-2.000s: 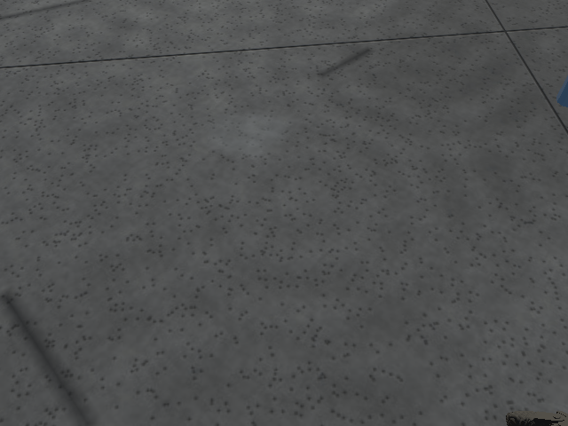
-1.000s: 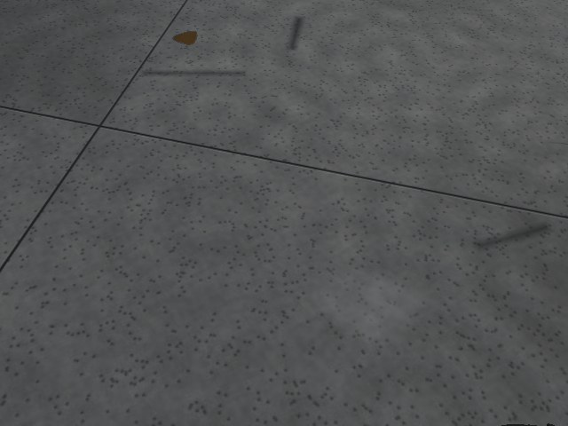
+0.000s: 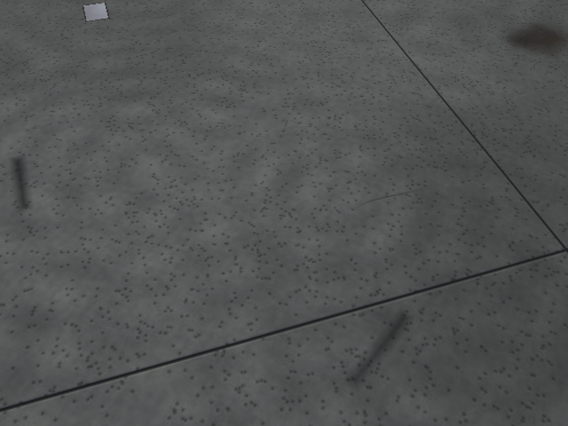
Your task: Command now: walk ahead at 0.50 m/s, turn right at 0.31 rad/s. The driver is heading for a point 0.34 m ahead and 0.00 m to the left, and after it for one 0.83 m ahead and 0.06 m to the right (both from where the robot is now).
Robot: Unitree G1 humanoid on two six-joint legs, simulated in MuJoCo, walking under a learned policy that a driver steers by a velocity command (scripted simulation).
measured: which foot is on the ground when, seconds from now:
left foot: down 0.00-0.40, up 0.42-0.70, down 0.72-1.00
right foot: up 0.00-0.38, down 0.40-1.00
